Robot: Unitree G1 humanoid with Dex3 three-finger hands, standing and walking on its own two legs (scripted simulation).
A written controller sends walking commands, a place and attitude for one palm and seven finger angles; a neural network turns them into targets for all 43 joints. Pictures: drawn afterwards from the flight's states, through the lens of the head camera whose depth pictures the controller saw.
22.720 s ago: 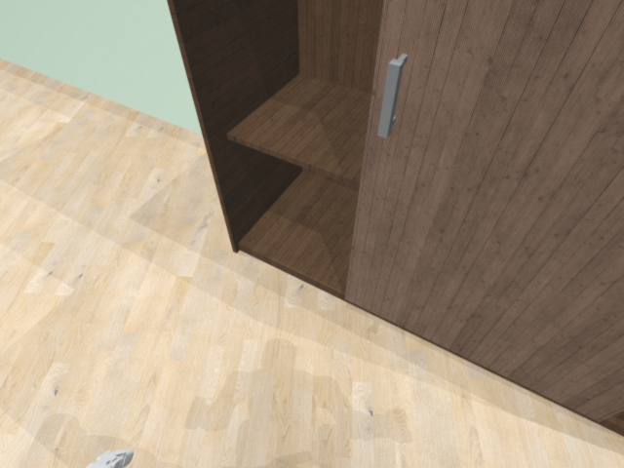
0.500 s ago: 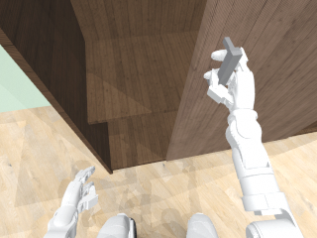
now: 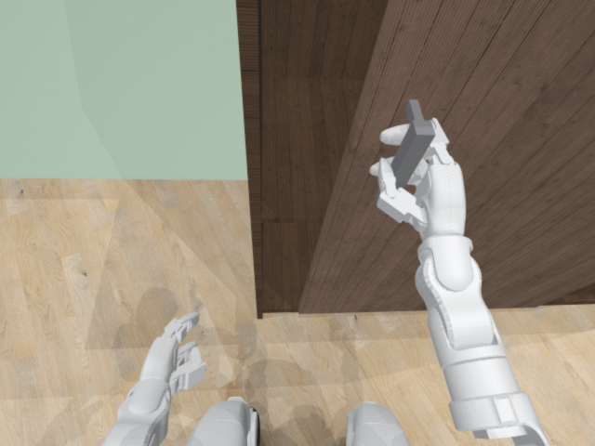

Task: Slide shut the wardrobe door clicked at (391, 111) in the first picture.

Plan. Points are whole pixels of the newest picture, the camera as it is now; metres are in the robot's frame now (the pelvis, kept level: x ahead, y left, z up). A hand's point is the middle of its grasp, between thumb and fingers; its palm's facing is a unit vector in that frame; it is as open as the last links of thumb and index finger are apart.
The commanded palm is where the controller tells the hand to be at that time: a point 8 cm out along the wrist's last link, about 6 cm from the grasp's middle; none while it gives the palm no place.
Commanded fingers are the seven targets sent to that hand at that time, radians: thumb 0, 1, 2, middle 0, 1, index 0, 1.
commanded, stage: step sideways, sliding the door along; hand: right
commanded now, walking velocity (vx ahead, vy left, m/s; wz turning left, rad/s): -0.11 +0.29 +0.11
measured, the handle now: (398, 158) +0.43 -0.10 +0.12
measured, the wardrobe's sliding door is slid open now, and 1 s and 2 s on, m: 0.11 0.00 0.00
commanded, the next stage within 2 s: stop walking and hold the door there in 0.64 s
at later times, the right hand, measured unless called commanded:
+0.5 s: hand (280, 190) +0.37 +0.04 +0.12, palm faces +0.12 +0.99 -0.12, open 6.0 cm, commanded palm +0.35 +0.05 +0.12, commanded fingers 0.00 -0.90 -0.90 0.45 1.40 0.45 1.40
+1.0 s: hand (285, 187) +0.38 +0.04 +0.11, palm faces +0.38 +0.87 -0.31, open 6.1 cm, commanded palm +0.34 -0.01 +0.10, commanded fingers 0.00 -0.90 -0.90 0.45 1.40 0.45 1.40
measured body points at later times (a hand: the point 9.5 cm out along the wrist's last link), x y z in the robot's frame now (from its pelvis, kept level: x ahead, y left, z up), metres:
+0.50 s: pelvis -0.06 +0.15 +0.01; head +0.00 +0.17 +0.46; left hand +0.06 +0.40 -0.12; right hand +0.36 -0.01 +0.13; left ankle -0.01 +0.17 -0.72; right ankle -0.07 +0.03 -0.70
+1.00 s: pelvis -0.04 +0.31 -0.02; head +0.01 +0.34 +0.43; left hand +0.09 +0.61 -0.13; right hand +0.35 -0.01 +0.13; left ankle +0.02 +0.51 -0.72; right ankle -0.05 +0.17 -0.68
